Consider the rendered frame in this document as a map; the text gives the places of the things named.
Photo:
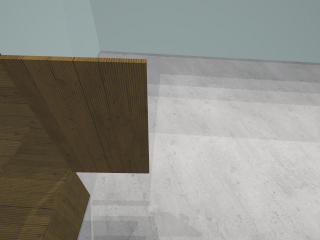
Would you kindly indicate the cupboard door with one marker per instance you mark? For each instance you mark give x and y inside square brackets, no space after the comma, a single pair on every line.
[95,110]

